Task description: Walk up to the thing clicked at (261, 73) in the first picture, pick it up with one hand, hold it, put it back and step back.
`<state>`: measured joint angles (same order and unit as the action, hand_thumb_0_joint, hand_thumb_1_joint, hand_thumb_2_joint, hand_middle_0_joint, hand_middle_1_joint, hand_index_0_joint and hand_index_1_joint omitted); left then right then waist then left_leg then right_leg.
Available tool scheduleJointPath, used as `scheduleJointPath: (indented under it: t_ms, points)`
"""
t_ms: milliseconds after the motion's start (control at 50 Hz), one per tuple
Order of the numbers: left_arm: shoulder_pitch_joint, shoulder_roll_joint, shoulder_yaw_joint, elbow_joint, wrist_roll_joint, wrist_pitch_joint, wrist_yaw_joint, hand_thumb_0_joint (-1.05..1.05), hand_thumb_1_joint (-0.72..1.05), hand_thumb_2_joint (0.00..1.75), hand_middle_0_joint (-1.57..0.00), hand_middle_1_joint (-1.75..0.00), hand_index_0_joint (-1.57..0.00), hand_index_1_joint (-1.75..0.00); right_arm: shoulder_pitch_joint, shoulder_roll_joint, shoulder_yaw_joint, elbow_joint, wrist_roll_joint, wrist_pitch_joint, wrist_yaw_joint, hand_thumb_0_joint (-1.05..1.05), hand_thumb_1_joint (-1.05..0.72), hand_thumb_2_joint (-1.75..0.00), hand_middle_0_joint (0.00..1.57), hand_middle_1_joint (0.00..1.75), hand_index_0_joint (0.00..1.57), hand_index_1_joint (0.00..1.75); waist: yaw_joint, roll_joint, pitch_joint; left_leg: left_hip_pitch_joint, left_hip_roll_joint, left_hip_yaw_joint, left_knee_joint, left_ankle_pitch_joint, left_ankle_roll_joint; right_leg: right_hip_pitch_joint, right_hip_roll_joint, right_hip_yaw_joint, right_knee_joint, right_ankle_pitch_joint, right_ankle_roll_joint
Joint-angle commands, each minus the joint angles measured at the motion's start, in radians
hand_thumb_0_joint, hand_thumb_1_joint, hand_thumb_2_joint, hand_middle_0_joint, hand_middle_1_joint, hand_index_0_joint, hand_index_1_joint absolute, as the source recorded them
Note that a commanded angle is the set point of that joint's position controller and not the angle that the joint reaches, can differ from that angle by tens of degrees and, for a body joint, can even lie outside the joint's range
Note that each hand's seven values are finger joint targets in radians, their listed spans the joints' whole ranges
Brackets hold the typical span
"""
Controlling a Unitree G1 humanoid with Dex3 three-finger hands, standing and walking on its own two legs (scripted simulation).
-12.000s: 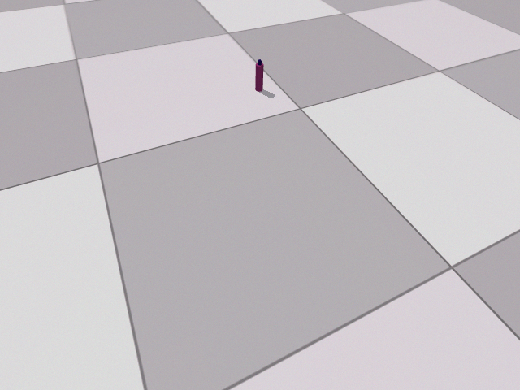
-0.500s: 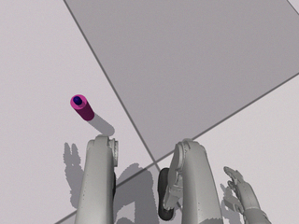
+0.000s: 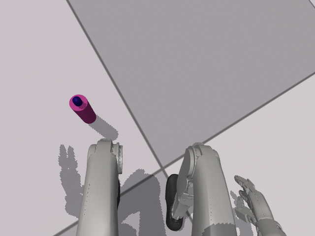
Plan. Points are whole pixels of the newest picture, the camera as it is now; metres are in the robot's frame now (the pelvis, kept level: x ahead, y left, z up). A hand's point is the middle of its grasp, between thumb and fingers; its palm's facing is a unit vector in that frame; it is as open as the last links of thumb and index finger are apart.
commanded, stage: approach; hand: left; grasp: from the side
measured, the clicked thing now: (83, 109) +0.44 +0.26 -0.29
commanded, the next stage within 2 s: close in in 0.54 s
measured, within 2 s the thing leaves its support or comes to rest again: neither
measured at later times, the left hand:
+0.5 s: hand (23, 115) +0.37 +0.38 -0.17, palm faces +0.20 -0.98 +0.02, open 17.7 cm
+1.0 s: hand (71, 120) +0.39 +0.28 -0.26, palm faces +0.17 -0.99 +0.02, open 17.7 cm
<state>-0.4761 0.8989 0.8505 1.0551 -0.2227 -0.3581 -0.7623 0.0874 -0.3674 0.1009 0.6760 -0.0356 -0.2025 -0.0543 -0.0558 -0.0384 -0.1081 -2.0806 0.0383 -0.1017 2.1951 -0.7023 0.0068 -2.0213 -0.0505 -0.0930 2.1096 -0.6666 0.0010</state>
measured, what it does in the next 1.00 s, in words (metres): lowers itself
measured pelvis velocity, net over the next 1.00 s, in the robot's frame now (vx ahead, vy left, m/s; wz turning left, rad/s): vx -0.02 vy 0.01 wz -0.13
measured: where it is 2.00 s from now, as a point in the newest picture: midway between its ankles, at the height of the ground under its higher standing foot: (142, 212)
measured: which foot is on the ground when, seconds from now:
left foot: down 0.00-1.00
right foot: down 0.00-1.00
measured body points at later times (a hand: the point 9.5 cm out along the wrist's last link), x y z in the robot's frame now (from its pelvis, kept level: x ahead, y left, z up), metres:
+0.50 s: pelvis -0.01 +0.00 -0.08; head +0.22 +0.12 +0.28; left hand +0.35 +0.43 -0.17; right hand +0.17 -0.27 -0.15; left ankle +0.08 +0.12 -0.37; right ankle +0.10 -0.13 -0.37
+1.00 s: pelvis -0.02 +0.01 -0.12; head +0.20 +0.15 +0.24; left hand +0.37 +0.33 -0.26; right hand +0.13 -0.26 -0.16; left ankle +0.08 +0.12 -0.37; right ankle +0.10 -0.13 -0.37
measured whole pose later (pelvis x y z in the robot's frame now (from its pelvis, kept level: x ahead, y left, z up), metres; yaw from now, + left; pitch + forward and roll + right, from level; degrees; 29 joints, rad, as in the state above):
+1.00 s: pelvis -0.02 +0.01 -0.12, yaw -8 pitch +15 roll -14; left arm -0.52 0.73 0.63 1.32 -0.20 -1.00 -0.36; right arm -0.12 -0.38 0.36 0.63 -0.28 -0.09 0.11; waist -0.19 -0.21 0.21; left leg -2.23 0.04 -0.28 2.63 -0.70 0.01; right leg -2.10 0.00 -0.21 2.41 -0.59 0.03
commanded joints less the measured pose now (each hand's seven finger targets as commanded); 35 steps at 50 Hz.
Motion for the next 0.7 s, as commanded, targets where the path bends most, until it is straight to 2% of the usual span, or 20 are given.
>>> scheduleJointPath:
  t_ms: [0,20,60,120,140,200,260,340,380,420,440,460,500,520,580,600,620,640,660,680]
  points:
    - [-0.118,0.429,0.082,-0.147,-0.040,-0.058,-0.006,0.00,-0.61,0.03,-0.08,-0.05,-0.05,-0.08,0.123,-0.229,-0.081,-0.052,0.006,-0.026,-0.022,0.00,-0.91,-0.91,0.20,0.30,0.20,0.30,0.045,0.250,-0.596,0.467,-0.015,0.021,-0.299,0.203,0.012,0.272,0.046,-0.003,-0.174,0.141,-0.044]
    - [-0.138,0.400,0.073,-0.133,-0.045,-0.064,-0.009,0.00,-0.61,0.03,-0.08,-0.06,-0.05,-0.09,0.125,-0.229,-0.082,-0.047,0.005,-0.026,-0.020,0.00,-0.91,-0.91,0.20,0.30,0.20,0.30,0.028,0.243,-0.565,0.446,-0.016,0.019,-0.290,0.183,0.014,0.246,0.046,-0.006,-0.169,0.128,-0.044]
    - [-0.145,0.363,0.062,-0.077,-0.060,-0.089,-0.017,0.00,-0.61,0.03,-0.08,-0.05,-0.05,-0.08,0.107,-0.227,-0.072,-0.044,0.001,-0.032,-0.016,0.00,-0.91,-0.91,0.20,0.30,0.20,0.30,0.012,0.206,-0.506,0.397,-0.015,0.014,-0.264,0.162,0.016,0.207,0.048,-0.009,-0.153,0.111,-0.044]
    - [-0.165,0.335,0.057,-0.023,-0.083,-0.151,-0.027,0.00,-0.61,0.01,-0.09,-0.05,-0.06,-0.08,0.103,-0.232,-0.059,-0.040,-0.013,-0.038,-0.010,0.00,-0.91,-0.91,0.20,0.30,0.20,0.30,-0.011,0.177,-0.490,0.358,-0.014,0.019,-0.209,0.168,0.017,0.218,0.053,-0.018,-0.135,0.118,-0.038]
    - [-0.177,0.304,0.037,-0.013,-0.088,-0.176,-0.030,0.00,-0.61,0.02,-0.08,-0.06,-0.05,-0.08,0.091,-0.238,-0.058,-0.040,-0.015,-0.040,-0.006,0.00,-0.91,-0.91,0.20,0.30,0.20,0.30,-0.020,0.182,-0.477,0.364,-0.012,0.010,-0.205,0.162,0.013,0.187,0.054,-0.024,-0.115,0.114,-0.040]
    - [-0.210,0.281,0.020,0.037,-0.108,-0.244,-0.029,0.00,-0.59,0.03,-0.08,-0.06,-0.05,-0.08,0.074,-0.254,-0.039,-0.041,-0.033,-0.044,0.001,0.00,-0.90,-0.90,0.20,0.30,0.20,0.30,-0.038,0.176,-0.461,0.341,-0.007,0.009,-0.160,0.139,0.012,0.181,0.060,-0.036,-0.092,0.102,-0.037]
    - [-0.249,0.308,0.022,0.060,-0.115,-0.310,-0.016,0.00,-0.60,0.01,-0.08,-0.05,-0.06,-0.07,0.045,-0.266,-0.021,-0.042,-0.053,-0.041,0.013,0.00,-0.90,-0.90,0.20,0.30,0.20,0.30,-0.041,0.183,-0.455,0.311,-0.002,0.004,-0.120,0.095,0.010,0.168,0.067,-0.050,-0.061,0.069,-0.035]
    - [-0.247,0.382,0.060,0.055,-0.105,-0.390,0.004,0.00,-0.58,0.01,-0.08,-0.05,-0.06,-0.07,0.006,-0.287,0.010,-0.047,-0.084,-0.029,0.025,0.00,-0.90,-0.90,0.20,0.30,0.20,0.30,-0.021,0.252,-0.467,0.327,0.006,0.000,-0.086,0.096,-0.001,0.161,0.075,-0.069,-0.006,0.072,-0.036]
    - [-0.238,0.373,0.053,0.061,-0.100,-0.419,0.009,0.00,-0.59,0.01,-0.09,-0.05,-0.06,-0.07,-0.003,-0.298,0.025,-0.043,-0.101,-0.019,0.031,0.00,-0.91,-0.91,0.20,0.30,0.20,0.30,-0.036,0.292,-0.486,0.346,0.009,-0.003,-0.057,0.153,-0.008,0.179,0.076,-0.077,0.022,0.125,-0.036]
    - [-0.212,0.401,0.063,0.045,-0.085,-0.443,0.017,0.00,-0.60,0.03,-0.08,-0.06,-0.06,-0.09,-0.022,-0.307,0.038,-0.043,-0.116,-0.004,0.035,0.00,-0.92,-0.91,0.20,0.30,0.20,0.30,-0.027,0.340,-0.485,0.363,0.015,-0.014,-0.051,0.180,-0.016,0.168,0.078,-0.087,0.051,0.143,-0.039]
    - [-0.176,0.383,0.062,0.064,-0.083,-0.451,0.020,0.00,-0.61,0.03,-0.08,-0.07,-0.06,-0.09,-0.025,-0.316,0.044,-0.043,-0.122,0.004,0.038,0.00,-0.93,-0.91,0.20,0.30,0.20,0.30,-0.032,0.356,-0.491,0.397,0.016,-0.024,-0.045,0.216,-0.023,0.160,0.078,-0.099,0.068,0.170,-0.040]
    - [-0.170,0.379,0.054,0.051,-0.078,-0.462,0.026,0.00,-0.60,0.03,-0.09,-0.07,-0.06,-0.09,-0.040,-0.318,0.050,-0.046,-0.131,0.010,0.040,0.00,-0.92,-0.91,0.20,0.30,0.20,0.30,-0.031,0.376,-0.486,0.394,0.020,-0.028,-0.037,0.216,-0.025,0.159,0.080,-0.101,0.078,0.170,-0.041]
    - [-0.184,0.280,-0.003,0.033,-0.081,-0.485,0.038,0.00,-0.61,0.04,-0.08,-0.08,-0.06,-0.10,-0.053,-0.324,0.056,-0.050,-0.143,0.022,0.048,0.00,-0.93,-0.91,0.20,0.30,0.20,0.30,-0.068,0.395,-0.480,0.425,0.025,-0.050,-0.027,0.227,-0.032,0.133,0.081,-0.123,0.099,0.184,-0.041]
    - [-0.179,0.272,-0.008,0.031,-0.081,-0.496,0.047,0.00,-0.60,0.05,-0.08,-0.09,-0.06,-0.11,-0.068,-0.332,0.057,-0.048,-0.149,0.026,0.050,0.00,-0.93,-0.91,0.20,0.30,0.20,0.30,-0.070,0.409,-0.471,0.437,0.027,-0.055,-0.020,0.230,-0.034,0.122,0.080,-0.127,0.106,0.185,-0.040]
    - [-0.214,0.183,-0.073,0.036,-0.089,-0.529,0.084,0.00,-0.61,0.05,-0.07,-0.09,-0.05,-0.11,-0.084,-0.331,0.076,-0.043,-0.162,0.036,0.063,0.00,-0.93,-0.91,0.20,0.30,0.20,0.30,-0.117,0.380,-0.435,0.396,0.026,-0.065,0.023,0.213,-0.030,0.126,0.082,-0.141,0.117,0.194,-0.036]
    - [-0.234,0.146,-0.109,0.035,-0.086,-0.539,0.097,0.00,-0.61,0.05,-0.07,-0.09,-0.05,-0.11,-0.083,-0.327,0.084,-0.043,-0.168,0.039,0.067,0.00,-0.94,-0.91,0.20,0.30,0.20,0.30,-0.137,0.364,-0.427,0.393,0.026,-0.069,0.038,0.222,-0.030,0.135,0.083,-0.145,0.116,0.207,-0.033]
    - [-0.244,0.128,-0.135,0.049,-0.077,-0.550,0.114,0.00,-0.61,0.05,-0.07,-0.10,-0.05,-0.11,-0.092,-0.324,0.090,-0.040,-0.173,0.043,0.072,0.00,-0.94,-0.91,0.20,0.30,0.20,0.30,-0.144,0.349,-0.408,0.368,0.026,-0.068,0.049,0.203,-0.027,0.135,0.085,-0.146,0.113,0.200,-0.031]
    - [-0.242,0.141,-0.133,0.064,-0.062,-0.563,0.137,0.00,-0.61,0.02,-0.07,-0.08,-0.06,-0.09,-0.097,-0.335,0.092,-0.036,-0.177,0.048,0.075,0.00,-0.94,-0.91,0.20,0.30,0.20,0.30,-0.148,0.348,-0.384,0.361,0.025,-0.074,0.047,0.197,-0.029,0.125,0.083,-0.154,0.120,0.195,-0.031]
    - [-0.228,0.163,-0.124,0.071,-0.050,-0.576,0.162,0.00,-0.61,0.02,-0.07,-0.09,-0.06,-0.09,-0.103,-0.335,0.100,-0.036,-0.184,0.054,0.080,0.00,-0.93,-0.91,0.20,0.30,0.20,0.30,-0.134,0.351,-0.375,0.357,0.027,-0.077,0.048,0.193,-0.031,0.130,0.086,-0.158,0.128,0.190,-0.032]
    - [-0.233,0.160,-0.129,0.086,-0.038,-0.592,0.187,0.00,-0.61,0.01,-0.07,-0.08,-0.07,-0.09,-0.112,-0.337,0.107,-0.038,-0.189,0.061,0.086,0.00,-0.94,-0.91,0.20,0.30,0.20,0.30,-0.139,0.351,-0.354,0.343,0.026,-0.079,0.051,0.176,-0.032,0.128,0.086,-0.162,0.131,0.180,-0.031]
